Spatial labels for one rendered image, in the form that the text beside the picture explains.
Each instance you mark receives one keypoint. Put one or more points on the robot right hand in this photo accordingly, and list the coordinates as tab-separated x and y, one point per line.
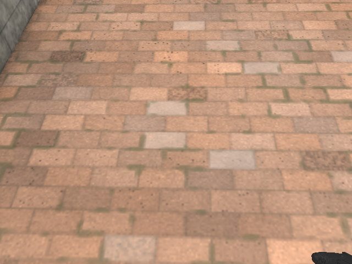
331	258

